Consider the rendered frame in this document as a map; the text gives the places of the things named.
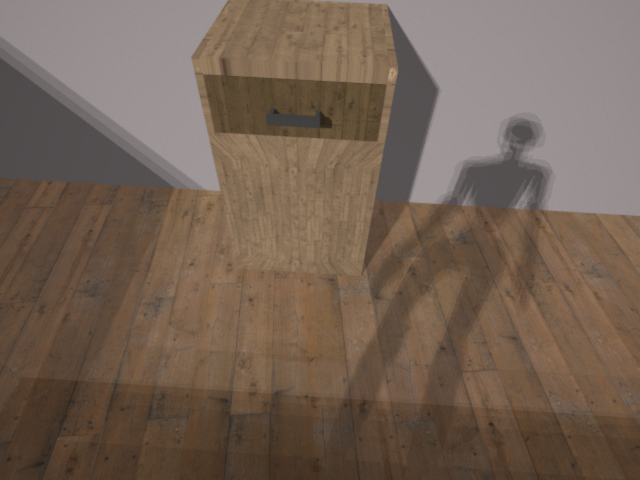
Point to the cabinet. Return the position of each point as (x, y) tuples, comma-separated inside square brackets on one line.
[(294, 203)]

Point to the drawer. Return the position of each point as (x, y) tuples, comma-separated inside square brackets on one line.
[(348, 111)]

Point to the handle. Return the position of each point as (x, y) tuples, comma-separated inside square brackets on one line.
[(293, 120)]

